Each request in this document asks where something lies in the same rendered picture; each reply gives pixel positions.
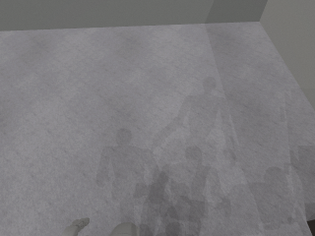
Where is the robot left hand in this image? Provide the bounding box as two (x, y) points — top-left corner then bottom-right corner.
(61, 217), (90, 236)

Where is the left robot thigh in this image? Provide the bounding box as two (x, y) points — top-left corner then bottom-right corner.
(109, 222), (141, 236)

